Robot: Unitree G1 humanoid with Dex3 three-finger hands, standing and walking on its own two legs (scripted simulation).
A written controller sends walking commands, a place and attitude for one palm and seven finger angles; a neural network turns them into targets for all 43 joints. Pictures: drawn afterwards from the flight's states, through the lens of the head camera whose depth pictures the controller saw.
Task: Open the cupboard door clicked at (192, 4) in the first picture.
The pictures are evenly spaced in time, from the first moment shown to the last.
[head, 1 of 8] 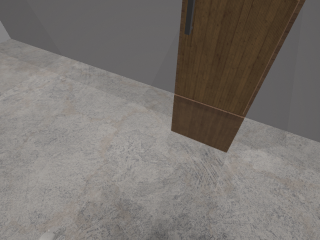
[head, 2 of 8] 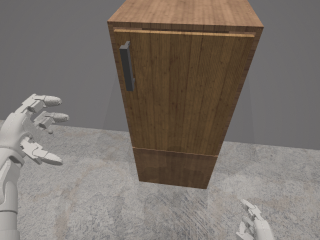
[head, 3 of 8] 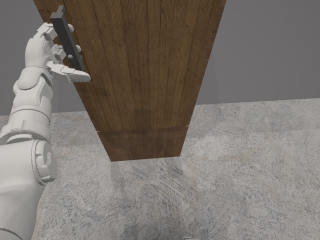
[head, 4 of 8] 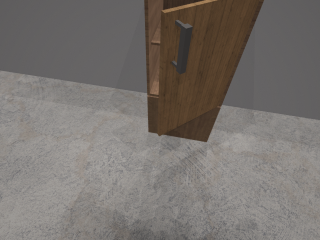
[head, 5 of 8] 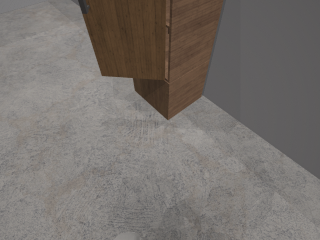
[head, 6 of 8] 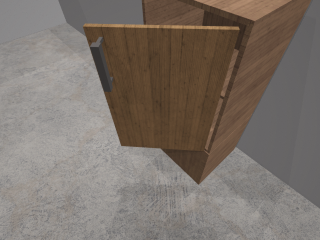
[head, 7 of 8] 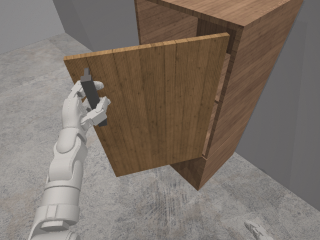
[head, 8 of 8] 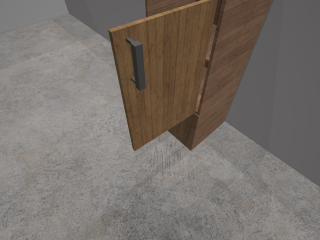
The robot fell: no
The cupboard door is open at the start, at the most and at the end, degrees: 0 89 86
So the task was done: yes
